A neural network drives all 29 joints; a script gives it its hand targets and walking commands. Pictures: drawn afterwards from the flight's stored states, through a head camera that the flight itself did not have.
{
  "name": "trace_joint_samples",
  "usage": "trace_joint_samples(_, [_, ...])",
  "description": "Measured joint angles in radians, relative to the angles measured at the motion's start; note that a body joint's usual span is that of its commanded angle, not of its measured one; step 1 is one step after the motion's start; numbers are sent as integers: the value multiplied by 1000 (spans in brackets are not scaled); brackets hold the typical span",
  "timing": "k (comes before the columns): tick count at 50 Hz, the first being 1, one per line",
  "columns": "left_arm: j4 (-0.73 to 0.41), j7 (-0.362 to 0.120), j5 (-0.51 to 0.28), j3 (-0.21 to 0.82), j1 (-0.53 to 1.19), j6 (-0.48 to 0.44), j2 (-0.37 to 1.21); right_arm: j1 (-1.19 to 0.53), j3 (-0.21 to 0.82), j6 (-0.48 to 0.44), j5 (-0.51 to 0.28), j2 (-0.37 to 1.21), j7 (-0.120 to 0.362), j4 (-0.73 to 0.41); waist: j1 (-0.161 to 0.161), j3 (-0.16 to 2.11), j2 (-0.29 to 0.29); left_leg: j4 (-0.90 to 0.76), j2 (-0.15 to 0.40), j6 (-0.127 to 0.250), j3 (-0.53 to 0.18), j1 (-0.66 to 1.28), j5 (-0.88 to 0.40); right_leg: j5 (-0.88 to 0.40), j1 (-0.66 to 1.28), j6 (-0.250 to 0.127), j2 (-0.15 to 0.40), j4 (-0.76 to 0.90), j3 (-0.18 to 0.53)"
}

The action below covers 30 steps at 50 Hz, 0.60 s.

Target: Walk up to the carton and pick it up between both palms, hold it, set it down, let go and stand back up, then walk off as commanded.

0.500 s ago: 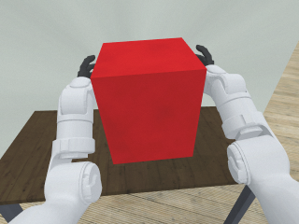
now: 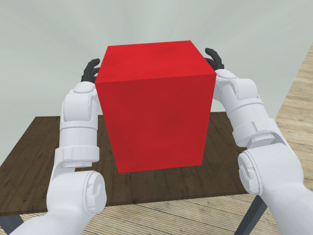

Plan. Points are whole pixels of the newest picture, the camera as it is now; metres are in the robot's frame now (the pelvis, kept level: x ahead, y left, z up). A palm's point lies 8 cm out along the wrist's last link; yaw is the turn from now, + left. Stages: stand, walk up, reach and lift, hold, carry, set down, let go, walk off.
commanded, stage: hold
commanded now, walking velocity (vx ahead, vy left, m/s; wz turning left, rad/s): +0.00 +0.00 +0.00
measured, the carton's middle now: (154, 105) +0.36 +0.00 +0.23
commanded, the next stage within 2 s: set down in 0.76 s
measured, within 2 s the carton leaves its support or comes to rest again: neither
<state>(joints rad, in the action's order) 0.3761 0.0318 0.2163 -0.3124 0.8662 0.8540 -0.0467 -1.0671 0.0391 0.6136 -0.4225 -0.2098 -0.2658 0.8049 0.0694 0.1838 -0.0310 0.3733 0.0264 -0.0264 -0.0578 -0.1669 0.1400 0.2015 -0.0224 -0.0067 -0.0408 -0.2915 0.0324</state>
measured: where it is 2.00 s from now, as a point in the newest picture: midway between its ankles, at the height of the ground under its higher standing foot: outside the picture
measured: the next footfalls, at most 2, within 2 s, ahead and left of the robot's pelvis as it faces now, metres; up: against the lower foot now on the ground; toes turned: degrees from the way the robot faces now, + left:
none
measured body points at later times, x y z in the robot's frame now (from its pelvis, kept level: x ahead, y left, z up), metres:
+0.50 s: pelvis +0.00 +0.00 +0.00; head -0.10 +0.03 +0.44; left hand +0.38 +0.16 +0.28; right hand +0.38 -0.15 +0.31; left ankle +0.04 +0.13 -0.75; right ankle -0.02 -0.12 -0.75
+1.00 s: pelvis +0.00 +0.00 +0.00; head -0.09 +0.03 +0.44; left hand +0.39 +0.16 +0.29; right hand +0.39 -0.15 +0.32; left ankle +0.04 +0.13 -0.75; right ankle -0.02 -0.12 -0.75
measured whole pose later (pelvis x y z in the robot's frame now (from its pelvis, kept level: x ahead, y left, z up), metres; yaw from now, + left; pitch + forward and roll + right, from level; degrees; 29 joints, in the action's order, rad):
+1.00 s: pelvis +0.00 +0.00 +0.00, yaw +0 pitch -3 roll -1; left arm 0.41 0.03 0.21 -0.35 0.92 0.79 -0.07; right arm -1.10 0.00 0.56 -0.37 -0.18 -0.25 0.82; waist 0.09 0.17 -0.04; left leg 0.36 0.02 -0.02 -0.05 -0.17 0.13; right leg 0.20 -0.04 0.00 -0.03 -0.31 0.03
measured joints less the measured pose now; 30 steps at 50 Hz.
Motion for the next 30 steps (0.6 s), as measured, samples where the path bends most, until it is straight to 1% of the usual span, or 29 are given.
trace_joint_samples(30, [17, 2, -3, -7, 12, -7, -2, -9, -6, -4, 8, 3, 2, 14, -5, 4, -2, -2, 2, -3, -4, -4, -5, -2, -7, -3, -3, -3, -3])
